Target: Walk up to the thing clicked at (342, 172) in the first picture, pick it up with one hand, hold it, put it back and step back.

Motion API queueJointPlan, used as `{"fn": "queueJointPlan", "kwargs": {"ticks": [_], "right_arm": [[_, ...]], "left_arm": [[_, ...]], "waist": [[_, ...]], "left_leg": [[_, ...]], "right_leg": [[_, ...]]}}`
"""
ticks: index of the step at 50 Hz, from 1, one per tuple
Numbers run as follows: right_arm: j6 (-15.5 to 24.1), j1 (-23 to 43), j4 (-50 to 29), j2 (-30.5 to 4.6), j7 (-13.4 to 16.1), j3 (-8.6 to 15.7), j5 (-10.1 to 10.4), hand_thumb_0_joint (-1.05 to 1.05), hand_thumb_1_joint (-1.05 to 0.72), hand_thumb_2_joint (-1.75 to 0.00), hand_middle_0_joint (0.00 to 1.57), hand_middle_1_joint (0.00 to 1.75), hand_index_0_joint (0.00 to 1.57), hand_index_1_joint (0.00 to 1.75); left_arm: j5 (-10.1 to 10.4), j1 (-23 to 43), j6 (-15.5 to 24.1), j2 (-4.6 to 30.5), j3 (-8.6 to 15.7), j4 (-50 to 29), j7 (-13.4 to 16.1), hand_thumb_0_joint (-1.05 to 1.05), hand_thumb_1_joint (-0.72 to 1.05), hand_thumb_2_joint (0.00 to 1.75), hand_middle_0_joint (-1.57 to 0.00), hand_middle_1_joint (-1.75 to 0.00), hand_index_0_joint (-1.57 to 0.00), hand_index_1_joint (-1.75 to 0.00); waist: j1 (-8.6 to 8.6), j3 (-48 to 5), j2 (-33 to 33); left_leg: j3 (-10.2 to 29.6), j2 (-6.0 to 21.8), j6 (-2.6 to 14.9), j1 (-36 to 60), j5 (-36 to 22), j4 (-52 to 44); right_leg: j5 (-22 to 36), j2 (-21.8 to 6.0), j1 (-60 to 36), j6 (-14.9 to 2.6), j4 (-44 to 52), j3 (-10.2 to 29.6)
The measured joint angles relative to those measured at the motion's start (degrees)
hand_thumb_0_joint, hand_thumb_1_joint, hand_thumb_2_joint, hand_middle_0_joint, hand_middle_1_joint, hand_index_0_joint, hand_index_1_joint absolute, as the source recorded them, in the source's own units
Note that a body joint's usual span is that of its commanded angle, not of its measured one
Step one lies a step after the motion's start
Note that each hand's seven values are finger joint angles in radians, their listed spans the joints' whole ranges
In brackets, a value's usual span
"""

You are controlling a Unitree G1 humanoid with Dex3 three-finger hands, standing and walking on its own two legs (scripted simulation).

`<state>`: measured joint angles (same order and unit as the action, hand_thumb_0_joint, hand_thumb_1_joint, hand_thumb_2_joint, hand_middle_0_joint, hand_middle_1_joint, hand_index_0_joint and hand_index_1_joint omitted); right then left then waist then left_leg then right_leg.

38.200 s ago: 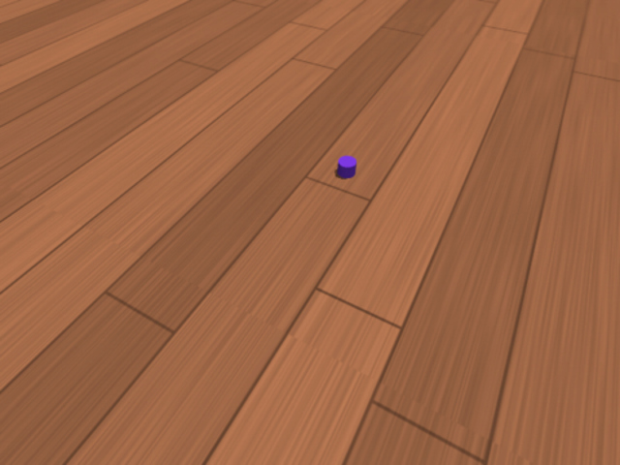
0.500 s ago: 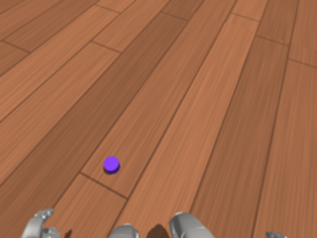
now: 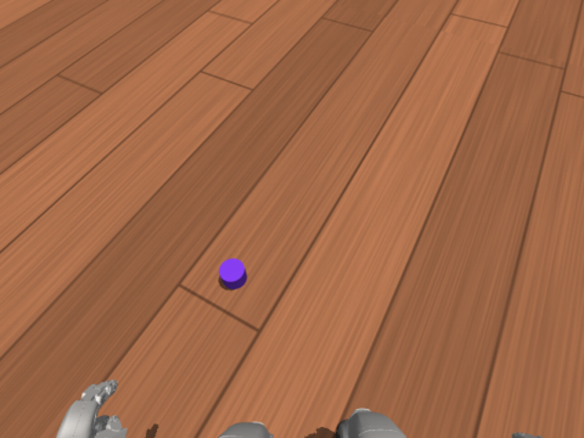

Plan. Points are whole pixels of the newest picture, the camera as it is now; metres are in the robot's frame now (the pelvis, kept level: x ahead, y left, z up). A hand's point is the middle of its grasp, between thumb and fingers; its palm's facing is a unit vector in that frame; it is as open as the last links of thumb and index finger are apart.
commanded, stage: step back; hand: left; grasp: from above
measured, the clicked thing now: (233, 274) +0.65 +0.24 -0.72
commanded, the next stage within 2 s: none
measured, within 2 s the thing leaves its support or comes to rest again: neither
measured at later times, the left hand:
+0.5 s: hand out of the picture -0.08 +0.25 -0.14, palm faces -0.08 -0.91 -0.40, open 7.4 cm
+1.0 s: hand out of the picture -0.20 +0.26 -0.14, palm faces +0.01 -0.93 -0.38, open 7.4 cm
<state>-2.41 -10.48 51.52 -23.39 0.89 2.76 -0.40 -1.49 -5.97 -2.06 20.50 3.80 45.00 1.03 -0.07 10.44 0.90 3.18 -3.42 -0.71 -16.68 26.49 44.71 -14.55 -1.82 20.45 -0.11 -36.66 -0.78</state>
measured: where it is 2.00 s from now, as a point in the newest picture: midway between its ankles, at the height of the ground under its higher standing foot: outside the picture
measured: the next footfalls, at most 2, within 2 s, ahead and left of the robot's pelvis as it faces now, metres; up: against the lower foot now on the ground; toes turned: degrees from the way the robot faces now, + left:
left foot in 0.02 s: +0.02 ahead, +0.11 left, +0.00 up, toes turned -2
right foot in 0.44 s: -0.15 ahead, -0.14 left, +0.00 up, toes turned -3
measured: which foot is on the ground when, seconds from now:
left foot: up 0.00-0.00, down 0.02-0.46, up 0.48-0.78, down 0.80-1.00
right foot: down 0.00-0.04, up 0.06-0.42, down 0.44-0.82, up 0.84-1.00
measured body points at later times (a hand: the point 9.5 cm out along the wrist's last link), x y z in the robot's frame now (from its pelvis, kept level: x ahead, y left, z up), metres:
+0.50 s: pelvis -0.17 -0.02 -0.01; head -0.12 -0.04 +0.44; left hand -0.08 +0.29 -0.12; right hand -0.05 -0.34 -0.12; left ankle -0.04 +0.10 -0.71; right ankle -0.19 -0.14 -0.72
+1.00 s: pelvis -0.33 -0.01 +0.00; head -0.28 +0.01 +0.45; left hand -0.20 +0.30 -0.11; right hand -0.23 -0.32 -0.11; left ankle -0.29 +0.10 -0.72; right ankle -0.35 -0.15 -0.64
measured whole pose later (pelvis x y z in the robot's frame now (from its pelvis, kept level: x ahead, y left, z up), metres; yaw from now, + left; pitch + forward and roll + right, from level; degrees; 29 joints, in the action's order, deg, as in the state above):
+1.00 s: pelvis -0.33 -0.01 +0.00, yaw +0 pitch -3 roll -1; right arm -2.1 -8.7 49.3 -20.4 0.5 2.0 -2.0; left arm -0.3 -6.5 -3.7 22.3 3.9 46.7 1.3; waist -0.1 9.6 -1.1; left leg 0.6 0.1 1.6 -17.7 15.3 35.5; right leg -30.7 5.6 26.3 -0.1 -68.0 6.5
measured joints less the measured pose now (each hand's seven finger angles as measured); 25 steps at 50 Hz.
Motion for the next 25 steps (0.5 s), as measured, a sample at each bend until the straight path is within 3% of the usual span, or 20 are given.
{"fn": "queueJointPlan", "kwargs": {"ticks": [1,3,6,8,11,17,21,23,25], "right_arm": [[0.3,-0.2,-0.1,0.1,-0.1,0.1,-0.2,0.0,-0.9,-0.9,0.21,0.3,0.21,0.3],[0.6,0.5,0.2,1.4,-0.4,0.3,-1.0,0.0,-0.9,-0.9,0.21,0.29,0.21,0.3],[1.0,0.8,-0.5,2.3,-1.1,-0.3,-1.4,0.0,-0.9,-0.9,0.21,0.3,0.21,0.3],[1.0,1.1,-0.9,3.0,-0.9,-0.6,-1.5,0.0,-0.9,-0.9,0.21,0.3,0.21,0.3],[1.1,2.2,-1.9,3.3,-0.5,-0.6,-1.3,0.0,-0.9,-0.9,0.21,0.3,0.21,0.3],[1.3,5.1,-4.8,3.0,-0.3,-0.4,-1.2,0.0,-0.9,-0.9,0.21,0.3,0.21,0.3],[0.6,6.0,-5.8,1.9,-0.8,-0.3,-1.3,0.0,-0.9,-0.9,0.21,0.3,0.21,0.3],[-0.1,6.3,-5.5,0.6,-0.9,0.1,-0.8,0.0,-0.9,-0.9,0.21,0.3,0.21,0.3],[-0.9,5.4,-4.4,0.4,-0.3,0.7,-0.5,0.0,-0.9,-0.9,0.21,0.3,0.21,0.3]], "left_arm": [[0.2,0.4,-0.2,0.4,-0.1,-0.4,-0.1,0.01,0.9,0.9,-0.2,-0.3,-0.2,-0.3],[0.6,1.3,-0.7,1.5,0.1,-0.4,-0.2,0.01,0.9,0.9,-0.2,-0.3,-0.2,-0.3],[0.9,1.0,-1.6,1.7,0.4,1.1,0.3,0.01,0.91,0.9,-0.2,-0.3,-0.2,-0.3],[1.3,0.2,-1.8,1.9,0.6,1.8,0.5,0.01,0.91,0.9,-0.2,-0.3,-0.2,-0.3],[1.2,-1.4,-1.5,2.0,0.8,2.1,0.3,0.01,0.91,0.9,-0.2,-0.3,-0.2,-0.3],[0.9,-4.0,-1.5,2.2,0.9,2.9,-0.3,0.01,0.91,0.9,-0.2,-0.3,-0.2,-0.3],[0.7,-5.2,-0.8,2.0,0.9,3.9,-1.2,0.01,0.91,0.9,-0.2,-0.3,-0.2,-0.3],[0.1,-5.7,-0.2,0.9,1.1,4.7,-1.3,0.01,0.91,0.9,-0.2,-0.3,-0.2,-0.3],[-0.4,-6.8,-0.3,0.2,0.7,4.6,-1.8,0.01,0.91,0.9,-0.2,-0.3,-0.2,-0.3]], "waist": [[0.25,0.1,-0.3],[-0.36,1.4,-3.0],[0.33,1.0,-2.5],[0.3,0.4,-2.8],[-0.09,0.0,-2.6],[-0.81,0.5,-2.0],[-1.34,-0.1,-1.1],[-1.15,-0.1,1.6],[-1.3,-0.9,2.0]], "left_leg": [[-0.7,0.7,0.4,2.2,-3.9,-5.8],[-2.3,-0.5,2.06,2.9,-6.3,-7.9],[-1.8,0.9,3.04,1.7,-7.5,-7.6],[-2.0,1.7,3.01,1.5,-9.4,-9.5],[-2.5,2.9,2.99,0.5,-11.7,-11.1],[-4.3,5.0,2.43,-3.2,-14.8,-10.7],[-5.2,6.3,1.01,-7.1,-16.3,-8.5],[-3.6,7.5,0.53,-9.4,-16.1,-6.3],[0.4,4.0,0.16,-11.9,-5.7,0.3]], "right_leg": [[-0.2,-0.3,1.0,0.35,-1.3,-0.5],[-2.1,-1.1,2.6,0.26,-4.4,1.6],[-14.7,5.2,5.6,-0.67,-17.7,7.0],[-15.5,7.9,7.0,-1.06,-26.4,9.0],[-15.1,8.9,6.4,-0.01,-32.2,9.3],[-14.9,5.9,-0.2,1.71,-22.5,7.7],[-10.9,3.1,-6.9,0.28,-5.8,4.2],[-9.3,4.3,-8.4,-0.29,-1.2,2.6],[-8.6,3.8,-6.8,-0.86,-2.6,2.3]]}}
